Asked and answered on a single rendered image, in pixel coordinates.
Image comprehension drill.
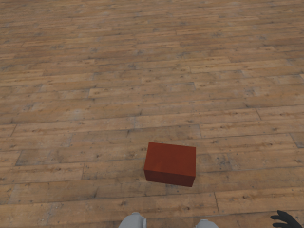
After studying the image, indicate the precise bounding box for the robot right hand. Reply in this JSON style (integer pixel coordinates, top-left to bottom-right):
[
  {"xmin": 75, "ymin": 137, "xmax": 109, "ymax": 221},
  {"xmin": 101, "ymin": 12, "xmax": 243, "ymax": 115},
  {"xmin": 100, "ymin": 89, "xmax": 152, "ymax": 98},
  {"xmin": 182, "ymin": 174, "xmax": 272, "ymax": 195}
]
[{"xmin": 270, "ymin": 210, "xmax": 302, "ymax": 228}]

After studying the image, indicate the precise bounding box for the left robot thigh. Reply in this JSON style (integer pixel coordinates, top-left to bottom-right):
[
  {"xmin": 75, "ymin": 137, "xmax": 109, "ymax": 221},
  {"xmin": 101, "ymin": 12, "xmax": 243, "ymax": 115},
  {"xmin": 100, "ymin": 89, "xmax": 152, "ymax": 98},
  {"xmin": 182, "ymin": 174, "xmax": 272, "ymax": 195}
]
[{"xmin": 118, "ymin": 215, "xmax": 147, "ymax": 228}]

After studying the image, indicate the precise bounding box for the carton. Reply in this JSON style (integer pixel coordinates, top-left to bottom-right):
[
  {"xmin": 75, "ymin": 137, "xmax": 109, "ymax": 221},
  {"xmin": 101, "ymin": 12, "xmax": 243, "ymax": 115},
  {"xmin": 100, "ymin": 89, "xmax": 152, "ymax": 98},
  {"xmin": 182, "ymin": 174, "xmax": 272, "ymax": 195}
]
[{"xmin": 143, "ymin": 142, "xmax": 196, "ymax": 187}]

